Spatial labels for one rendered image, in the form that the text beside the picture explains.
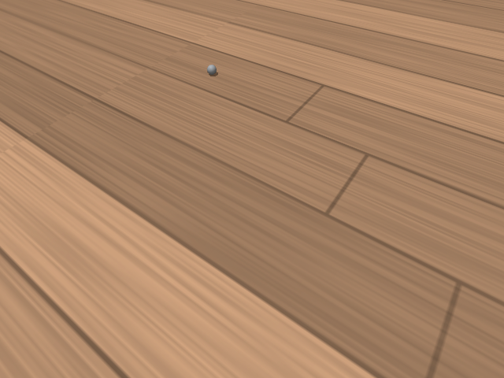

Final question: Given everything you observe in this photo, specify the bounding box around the ball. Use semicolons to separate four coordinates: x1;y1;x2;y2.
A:
207;65;217;75

